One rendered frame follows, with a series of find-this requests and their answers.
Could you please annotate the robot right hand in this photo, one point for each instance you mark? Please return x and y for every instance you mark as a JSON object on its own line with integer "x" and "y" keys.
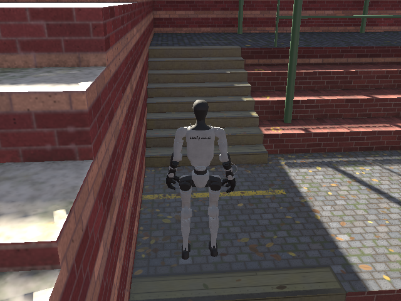
{"x": 231, "y": 183}

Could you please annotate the right robot foot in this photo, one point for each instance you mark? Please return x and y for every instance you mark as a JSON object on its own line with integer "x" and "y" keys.
{"x": 213, "y": 250}

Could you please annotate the right robot forearm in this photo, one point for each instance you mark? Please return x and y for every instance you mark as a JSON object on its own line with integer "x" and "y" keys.
{"x": 228, "y": 168}

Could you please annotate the robot left hand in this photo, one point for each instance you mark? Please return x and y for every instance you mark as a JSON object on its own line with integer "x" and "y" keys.
{"x": 170, "y": 180}

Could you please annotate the left robot forearm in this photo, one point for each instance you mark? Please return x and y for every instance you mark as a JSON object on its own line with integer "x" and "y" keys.
{"x": 172, "y": 167}

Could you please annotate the robot right upper arm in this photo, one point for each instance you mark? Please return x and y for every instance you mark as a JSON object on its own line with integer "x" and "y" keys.
{"x": 222, "y": 142}

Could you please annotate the robot left thigh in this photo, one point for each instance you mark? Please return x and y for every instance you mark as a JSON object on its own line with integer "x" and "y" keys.
{"x": 185, "y": 184}

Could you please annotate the robot left upper arm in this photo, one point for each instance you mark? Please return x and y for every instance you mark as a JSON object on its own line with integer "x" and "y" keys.
{"x": 178, "y": 142}

